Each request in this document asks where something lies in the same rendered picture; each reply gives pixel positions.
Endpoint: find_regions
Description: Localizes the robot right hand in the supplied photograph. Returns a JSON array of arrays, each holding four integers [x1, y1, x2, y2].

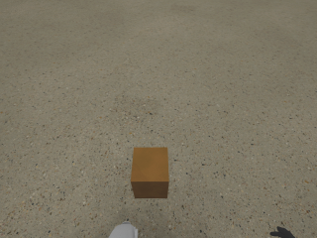
[[269, 226, 295, 238]]

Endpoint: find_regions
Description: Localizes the robot left thigh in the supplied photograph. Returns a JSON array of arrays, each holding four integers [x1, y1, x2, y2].
[[108, 224, 138, 238]]

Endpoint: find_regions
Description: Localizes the carton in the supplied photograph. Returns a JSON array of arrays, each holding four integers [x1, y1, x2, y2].
[[131, 147, 169, 198]]

